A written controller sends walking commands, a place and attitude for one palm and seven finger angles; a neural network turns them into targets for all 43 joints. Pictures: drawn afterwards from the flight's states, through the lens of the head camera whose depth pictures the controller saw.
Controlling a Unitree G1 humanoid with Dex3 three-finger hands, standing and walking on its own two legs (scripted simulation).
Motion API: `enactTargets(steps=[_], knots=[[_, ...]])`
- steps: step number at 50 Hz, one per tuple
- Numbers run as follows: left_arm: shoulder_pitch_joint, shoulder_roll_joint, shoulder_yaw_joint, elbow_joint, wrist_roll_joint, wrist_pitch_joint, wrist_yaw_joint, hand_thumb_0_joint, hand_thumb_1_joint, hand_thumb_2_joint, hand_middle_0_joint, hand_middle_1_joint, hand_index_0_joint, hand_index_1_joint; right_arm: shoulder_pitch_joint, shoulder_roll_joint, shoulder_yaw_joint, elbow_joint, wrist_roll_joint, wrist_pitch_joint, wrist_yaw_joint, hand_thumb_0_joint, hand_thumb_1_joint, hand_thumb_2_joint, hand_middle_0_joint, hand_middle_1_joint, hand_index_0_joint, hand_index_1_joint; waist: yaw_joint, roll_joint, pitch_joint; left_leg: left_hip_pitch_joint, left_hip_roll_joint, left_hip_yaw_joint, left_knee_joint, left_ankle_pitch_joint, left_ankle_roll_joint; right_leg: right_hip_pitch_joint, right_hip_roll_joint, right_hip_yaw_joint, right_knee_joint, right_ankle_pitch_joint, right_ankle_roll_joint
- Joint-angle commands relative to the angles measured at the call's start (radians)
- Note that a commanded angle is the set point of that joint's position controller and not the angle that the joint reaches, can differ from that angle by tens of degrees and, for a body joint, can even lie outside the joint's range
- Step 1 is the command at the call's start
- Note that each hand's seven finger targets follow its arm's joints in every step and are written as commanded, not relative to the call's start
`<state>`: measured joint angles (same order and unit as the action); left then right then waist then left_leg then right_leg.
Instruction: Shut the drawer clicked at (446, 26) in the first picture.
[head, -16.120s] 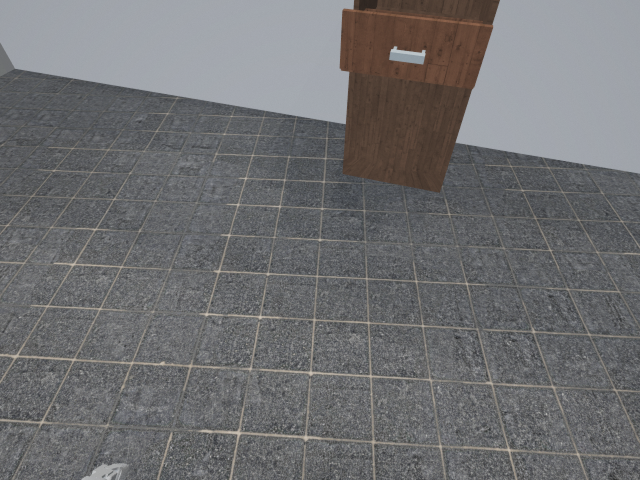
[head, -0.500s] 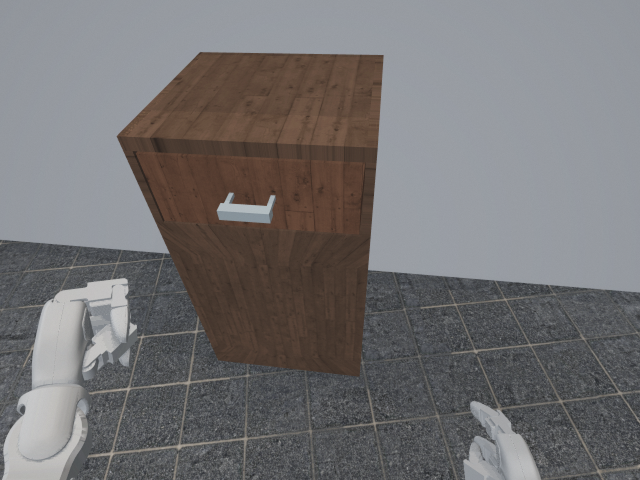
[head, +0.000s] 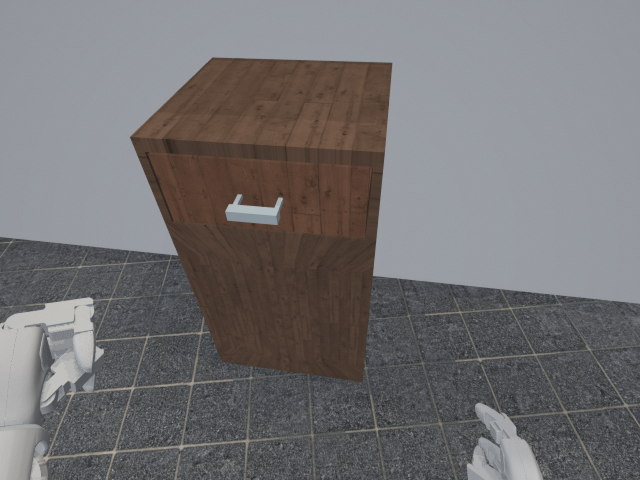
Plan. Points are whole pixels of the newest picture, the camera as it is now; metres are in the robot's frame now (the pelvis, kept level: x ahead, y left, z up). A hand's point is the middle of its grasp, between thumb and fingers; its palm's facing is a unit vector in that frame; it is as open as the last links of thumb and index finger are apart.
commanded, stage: step back with the hand held close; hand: left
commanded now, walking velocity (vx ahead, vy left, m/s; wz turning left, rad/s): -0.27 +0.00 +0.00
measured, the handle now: (256, 207) +0.61 +0.22 -0.02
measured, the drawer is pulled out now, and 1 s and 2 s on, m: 0.00 0.00 0.00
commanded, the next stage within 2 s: stop stepping back and stand still in 1.74 s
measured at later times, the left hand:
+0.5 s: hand (54, 377) +0.16 +0.27 +0.15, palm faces +0.31 -0.81 -0.50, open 3.3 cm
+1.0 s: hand (2, 450) +0.09 +0.27 +0.15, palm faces +0.38 -0.78 -0.50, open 3.3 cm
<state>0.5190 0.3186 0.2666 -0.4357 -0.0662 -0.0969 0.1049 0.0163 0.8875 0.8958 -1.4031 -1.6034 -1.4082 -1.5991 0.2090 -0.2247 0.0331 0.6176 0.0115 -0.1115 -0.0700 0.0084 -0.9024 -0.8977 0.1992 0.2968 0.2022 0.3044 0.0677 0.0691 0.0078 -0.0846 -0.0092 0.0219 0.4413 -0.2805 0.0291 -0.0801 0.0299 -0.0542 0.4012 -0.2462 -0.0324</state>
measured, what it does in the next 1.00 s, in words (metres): shifts its weight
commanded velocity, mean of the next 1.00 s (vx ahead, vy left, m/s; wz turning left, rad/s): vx -0.30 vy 0.00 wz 0.02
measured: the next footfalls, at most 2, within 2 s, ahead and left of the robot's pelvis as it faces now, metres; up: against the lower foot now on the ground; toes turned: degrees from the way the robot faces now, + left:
right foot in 1.38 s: -0.22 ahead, -0.11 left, +0.00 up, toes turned +4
left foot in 1.70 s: -0.06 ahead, +0.10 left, +0.00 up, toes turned -1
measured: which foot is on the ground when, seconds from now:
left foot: down 0.00-1.00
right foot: down 0.00-1.00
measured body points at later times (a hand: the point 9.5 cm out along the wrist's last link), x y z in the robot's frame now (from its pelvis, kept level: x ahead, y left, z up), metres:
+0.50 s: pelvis -0.04 +0.03 -0.01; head -0.02 +0.03 +0.44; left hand +0.13 +0.31 +0.18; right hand +0.14 -0.21 -0.08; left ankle -0.02 +0.10 -0.74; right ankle -0.01 -0.10 -0.74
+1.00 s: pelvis -0.10 +0.03 -0.02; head -0.08 +0.04 +0.42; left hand +0.07 +0.31 +0.18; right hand +0.07 -0.21 -0.09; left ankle -0.02 +0.10 -0.74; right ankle -0.02 -0.10 -0.74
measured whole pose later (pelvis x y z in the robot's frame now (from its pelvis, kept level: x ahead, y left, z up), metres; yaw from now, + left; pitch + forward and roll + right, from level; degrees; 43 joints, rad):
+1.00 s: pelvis -0.10 +0.03 -0.02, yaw +0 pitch +0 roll -2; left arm 0.59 0.39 0.42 -0.60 0.01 -0.28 0.12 0.02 0.88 0.90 -1.40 -1.60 -1.41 -1.60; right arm 0.21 -0.22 -0.01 0.55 0.00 -0.07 -0.06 0.01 -0.90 -0.90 0.20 0.30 0.20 0.30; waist 0.00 -0.01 0.05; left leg -0.45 -0.03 0.04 0.68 -0.24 0.08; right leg -0.42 0.04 0.03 0.63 -0.21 0.01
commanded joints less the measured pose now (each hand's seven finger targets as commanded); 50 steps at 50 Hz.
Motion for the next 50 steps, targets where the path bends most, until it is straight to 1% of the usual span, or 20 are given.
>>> enactTargets(steps=[1, 3, 6, 8, 9, 13, 14, 15, 20, 24, 26, 30, 33, 36, 39, 41, 44, 46, 48, 50], knots=[[-0.086, 0.225, 0.214, -0.208, 0.001, -0.120, 0.015, 0.000, 0.900, 0.900, -1.400, -1.600, -1.400, -1.600, -0.114, -0.112, -0.055, -0.165, -0.008, -0.016, -0.002, 0.000, -0.900, -0.900, 0.200, 0.300, 0.200, 0.300, -0.057, -0.061, 0.035, -0.097, 0.035, -0.066, -0.020, 0.127, 0.024, -0.107, -0.119, 0.190, -0.143, 0.170, -0.006], [-0.007, 0.170, 0.163, -0.188, 0.005, -0.130, 0.008, 0.000, 0.900, 0.900, -1.400, -1.600, -1.400, -1.600, -0.110, -0.117, -0.063, -0.174, -0.012, 0.013, 0.010, 0.000, -0.900, -0.900, 0.200, 0.300, 0.200, 0.300, -0.064, -0.055, 0.002, -0.097, 0.043, -0.061, -0.019, 0.154, 0.021, -0.102, -0.125, 0.177, -0.136, 0.177, -0.002], [0.046, 0.177, 0.170, -0.218, 0.006, -0.146, 0.010, 0.000, 0.900, 0.900, -1.400, -1.600, -1.400, -1.600, -0.114, -0.122, -0.074, -0.191, -0.009, 0.038, 0.010, 0.000, -0.900, -0.900, 0.200, 0.300, 0.200, 0.300, -0.063, -0.012, -0.076, -0.098, 0.057, -0.063, -0.051, 0.272, 0.019, -0.042, -0.104, 0.116, -0.058, 0.311, 0.011], [0.074, 0.199, 0.195, -0.222, 0.004, -0.146, 0.017, 0.000, 0.900, 0.900, -1.400, -1.600, -1.400, -1.600, -0.119, -0.121, -0.082, -0.203, -0.006, 0.056, 0.008, 0.000, -0.900, -0.900, 0.200, 0.300, 0.200, 0.300, -0.060, -0.043, -0.122, -0.109, 0.065, -0.065, -0.052, 0.343, 0.018, -0.008, -0.095, 0.097, -0.023, 0.377, 0.020], [0.085, 0.209, 0.205, -0.229, 0.001, -0.145, 0.019, 0.000, 0.900, 0.900, -1.400, -1.600, -1.400, -1.600, -0.128, -0.123, -0.084, -0.209, -0.005, 0.063, 0.005, 0.000, -0.900, -0.900, 0.200, 0.300, 0.200, 0.300, -0.056, -0.036, -0.136, -0.114, 0.065, -0.069, -0.052, 0.376, 0.014, 0.002, -0.093, 0.091, -0.010, 0.406, 0.020], [0.110, 0.229, 0.224, -0.272, 0.001, -0.147, 0.026, 0.000, 0.900, 0.900, -1.400, -1.600, -1.400, -1.600, -0.123, -0.120, -0.092, -0.230, 0.004, 0.082, -0.002, 0.000, -0.900, -0.900, 0.200, 0.300, 0.200, 0.300, -0.058, -0.042, -0.177, -0.144, 0.079, -0.078, -0.047, 0.433, 0.013, 0.022, -0.082, 0.080, 0.041, 0.453, 0.031], [0.111, 0.243, 0.234, -0.287, 0.001, -0.147, 0.028, 0.000, 0.900, 0.900, -1.400, -1.600, -1.400, -1.600, -0.129, -0.125, -0.092, -0.234, 0.002, 0.083, -0.005, 0.000, -0.900, -0.900, 0.200, 0.300, 0.200, 0.300, -0.052, -0.017, -0.187, -0.153, 0.082, -0.085, -0.051, 0.451, 0.013, 0.029, -0.078, 0.077, 0.056, 0.458, 0.031], [0.122, 0.236, 0.230, -0.284, 0.001, -0.145, 0.029, 0.000, 0.900, 0.900, -1.400, -1.600, -1.400, -1.600, -0.128, -0.119, -0.092, -0.237, 0.004, 0.084, -0.007, 0.000, -0.900, -0.900, 0.200, 0.300, 0.200, 0.300, -0.053, -0.025, -0.184, -0.163, 0.086, -0.086, -0.051, 0.451, 0.013, 0.026, -0.076, 0.077, 0.065, 0.454, 0.034], [0.120, 0.228, 0.223, -0.311, 0.012, -0.150, 0.032, 0.000, 0.900, 0.900, -1.400, -1.600, -1.400, -1.600, -0.119, -0.129, -0.095, -0.244, 0.002, 0.075, -0.010, 0.000, -0.900, -0.900, 0.200, 0.300, 0.200, 0.300, -0.057, 0.001, -0.159, -0.267, 0.109, -0.113, -0.087, 0.320, 0.029, 0.035, -0.058, 0.081, 0.113, 0.358, 0.041], [0.105, 0.227, 0.234, -0.303, 0.025, -0.156, 0.036, 0.000, 0.900, 0.900, -1.400, -1.600, -1.400, -1.600, -0.120, -0.137, -0.097, -0.246, -0.003, 0.062, -0.014, 0.000, -0.900, -0.900, 0.200, 0.300, 0.200, 0.300, -0.059, 0.015, -0.115, -0.440, 0.132, -0.144, -0.136, 0.077, 0.058, 0.083, -0.046, 0.096, 0.165, 0.268, 0.044], [0.095, 0.214, 0.223, -0.307, 0.031, -0.163, 0.036, 0.000, 0.900, 0.900, -1.400, -1.600, -1.400, -1.600, -0.112, -0.135, -0.095, -0.250, 0.002, 0.053, -0.013, 0.000, -0.900, -0.900, 0.200, 0.300, 0.200, 0.300, -0.066, -0.012, -0.093, -0.509, 0.134, -0.150, -0.141, -0.064, 0.068, 0.094, -0.051, 0.112, 0.177, 0.236, 0.042], [0.069, 0.220, 0.231, -0.331, 0.041, -0.179, 0.042, 0.000, 0.900, 0.900, -1.400, -1.600, -1.400, -1.600, -0.104, -0.133, -0.092, -0.249, 0.000, 0.033, -0.015, 0.000, -0.900, -0.900, 0.200, 0.300, 0.200, 0.300, -0.074, -0.030, -0.072, -0.574, 0.121, -0.157, -0.124, -0.231, 0.077, 0.071, -0.064, 0.151, 0.157, 0.165, 0.036], [0.065, 0.215, 0.228, -0.334, 0.044, -0.192, 0.046, 0.000, 0.900, 0.900, -1.400, -1.600, -1.400, -1.600, -0.094, -0.135, -0.094, -0.244, -0.005, 0.021, -0.013, 0.000, -0.900, -0.900, 0.200, 0.300, 0.200, 0.300, -0.079, -0.045, -0.063, -0.560, 0.107, -0.157, -0.092, -0.264, 0.073, 0.009, -0.073, 0.173, 0.117, 0.078, 0.028], [0.059, 0.211, 0.226, -0.344, 0.048, -0.206, 0.048, 0.000, 0.900, 0.900, -1.400, -1.600, -1.400, -1.600, -0.088, -0.139, -0.092, -0.239, -0.008, 0.010, -0.013, 0.000, -0.900, -0.900, 0.200, 0.300, 0.200, 0.300, -0.082, -0.022, -0.057, -0.562, 0.117, -0.175, -0.107, -0.290, 0.072, -0.010, -0.063, 0.162, 0.119, 0.031, 0.028], [0.047, 0.219, 0.245, -0.348, 0.059, -0.217, 0.052, 0.000, 0.900, 0.900, -1.400, -1.600, -1.400, -1.600, -0.103, -0.146, -0.093, -0.239, -0.013, -0.003, -0.020, 0.000, -0.900, -0.900, 0.200, 0.300, 0.200, 0.300, -0.075, 0.064, -0.051, -0.690, 0.179, -0.238, -0.208, -0.389, 0.096, 0.094, -0.012, 0.116, 0.250, 0.067, 0.046], [0.051, 0.218, 0.255, -0.336, 0.068, -0.225, 0.051, 0.000, 0.900, 0.900, -1.400, -1.600, -1.400, -1.600, -0.101, -0.139, -0.094, -0.239, -0.013, -0.006, -0.020, 0.000, -0.900, -0.900, 0.200, 0.300, 0.200, 0.300, -0.069, 0.076, -0.059, -0.755, 0.203, -0.245, -0.212, -0.383, 0.112, 0.159, 0.006, 0.117, 0.327, 0.148, 0.053], [0.064, 0.230, 0.273, -0.351, 0.063, -0.236, 0.043, 0.000, 0.900, 0.900, -1.400, -1.600, -1.400, -1.600, -0.094, -0.141, -0.103, -0.239, -0.012, -0.011, -0.014, 0.000, -0.900, -0.900, 0.200, 0.300, 0.200, 0.300, -0.074, 0.025, -0.083, -0.720, 0.173, -0.227, -0.144, -0.288, 0.102, 0.142, 0.001, 0.152, 0.313, 0.239, 0.042], [0.064, 0.225, 0.270, -0.360, 0.060, -0.241, 0.039, 0.000, 0.900, 0.900, -1.400, -1.600, -1.400, -1.600, -0.085, -0.138, -0.103, -0.228, -0.013, -0.013, -0.009, 0.000, -0.900, -0.900, 0.200, 0.300, 0.200, 0.300, -0.075, -0.003, -0.099, -0.712, 0.152, -0.201, -0.091, -0.277, 0.096, 0.121, -0.026, 0.199, 0.291, 0.244, 0.032], [0.055, 0.224, 0.264, -0.367, 0.061, -0.246, 0.036, 0.000, 0.900, 0.900, -1.400, -1.600, -1.400, -1.600, -0.080, -0.138, -0.107, -0.228, -0.011, -0.011, -0.004, 0.000, -0.900, -0.900, 0.200, 0.300, 0.200, 0.300, -0.081, -0.047, -0.085, -0.685, 0.116, -0.175, -0.031, -0.340, 0.085, 0.036, -0.061, 0.259, 0.216, 0.146, 0.015], [0.051, 0.229, 0.262, -0.371, 0.058, -0.249, 0.039, 0.000, 0.900, 0.900, -1.400, -1.600, -1.400, -1.600, -0.076, -0.131, -0.108, -0.222, -0.015, -0.009, -0.001, 0.000, -0.900, -0.900, 0.200, 0.300, 0.200, 0.300, -0.088, -0.089, -0.075, -0.611, 0.082, -0.161, 0.045, -0.333, 0.063, -0.084, -0.107, 0.318, 0.112, 0.010, -0.011]])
